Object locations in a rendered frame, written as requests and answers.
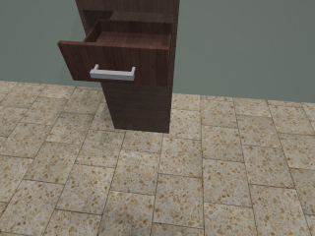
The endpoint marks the drawer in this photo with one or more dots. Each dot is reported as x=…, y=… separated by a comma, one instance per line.
x=119, y=45

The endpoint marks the handle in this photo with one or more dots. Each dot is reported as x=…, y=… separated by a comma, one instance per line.
x=112, y=75

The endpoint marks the cabinet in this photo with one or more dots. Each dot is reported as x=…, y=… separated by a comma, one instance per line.
x=136, y=107

